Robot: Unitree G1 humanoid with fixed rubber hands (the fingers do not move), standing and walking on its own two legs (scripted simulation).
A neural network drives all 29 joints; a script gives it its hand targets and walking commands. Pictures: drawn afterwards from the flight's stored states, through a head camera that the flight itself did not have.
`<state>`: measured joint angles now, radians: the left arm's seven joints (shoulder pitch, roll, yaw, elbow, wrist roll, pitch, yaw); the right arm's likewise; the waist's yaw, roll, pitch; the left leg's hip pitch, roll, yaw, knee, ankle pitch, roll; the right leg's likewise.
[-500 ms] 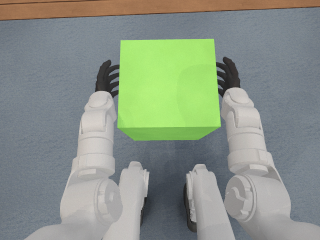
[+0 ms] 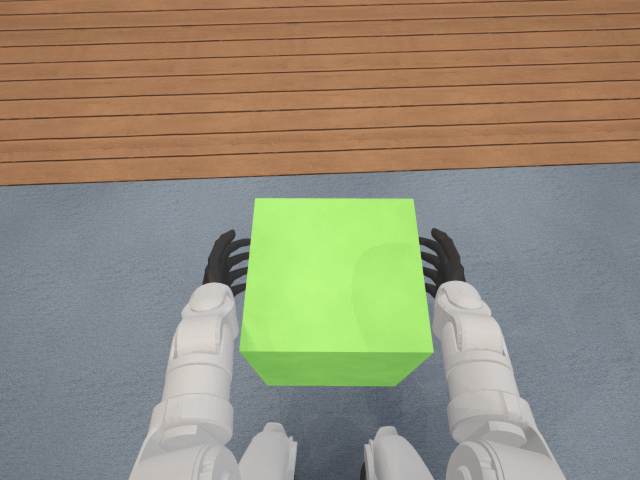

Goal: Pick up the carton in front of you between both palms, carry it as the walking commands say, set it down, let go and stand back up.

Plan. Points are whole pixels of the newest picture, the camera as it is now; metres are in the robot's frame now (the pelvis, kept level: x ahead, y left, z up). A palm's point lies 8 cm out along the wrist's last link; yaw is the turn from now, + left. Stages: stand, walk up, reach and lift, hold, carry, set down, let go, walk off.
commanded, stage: reach and lift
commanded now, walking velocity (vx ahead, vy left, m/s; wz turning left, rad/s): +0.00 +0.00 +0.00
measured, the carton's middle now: (332, 302) +0.37 +0.01 -0.10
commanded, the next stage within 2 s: hold in 1.46 s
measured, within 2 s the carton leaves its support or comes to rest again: neither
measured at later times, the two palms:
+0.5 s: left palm (188, 265) +0.32 +0.15 +0.11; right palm (499, 268) +0.33 -0.15 +0.11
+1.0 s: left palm (186, 259) +0.33 +0.15 +0.12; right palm (503, 263) +0.33 -0.15 +0.12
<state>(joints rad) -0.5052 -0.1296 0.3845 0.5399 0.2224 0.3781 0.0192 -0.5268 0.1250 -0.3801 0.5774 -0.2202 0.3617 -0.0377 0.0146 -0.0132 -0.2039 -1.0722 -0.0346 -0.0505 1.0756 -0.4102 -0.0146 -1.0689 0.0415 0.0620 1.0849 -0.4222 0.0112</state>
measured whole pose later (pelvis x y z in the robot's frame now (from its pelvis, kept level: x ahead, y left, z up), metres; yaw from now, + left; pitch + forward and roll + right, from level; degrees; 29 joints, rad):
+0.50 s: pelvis +0.03 +0.00 +0.09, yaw +0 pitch -1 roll +0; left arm -0.29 -0.16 0.28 0.39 0.27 0.58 0.00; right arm -0.30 0.16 -0.30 0.40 -0.28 0.57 -0.01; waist 0.00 -0.01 -0.06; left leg -0.23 -0.02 -0.06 0.48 -0.23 -0.01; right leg -0.23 0.02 0.07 0.49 -0.24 0.01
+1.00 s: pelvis +0.03 +0.00 +0.09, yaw +0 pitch -5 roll +0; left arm -0.33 -0.17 0.30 0.35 0.31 0.63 -0.03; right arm -0.33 0.17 -0.31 0.36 -0.31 0.62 0.02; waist 0.00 0.00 0.03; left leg -0.14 -0.02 -0.06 0.42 -0.20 -0.01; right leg -0.13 0.02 0.07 0.43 -0.21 0.01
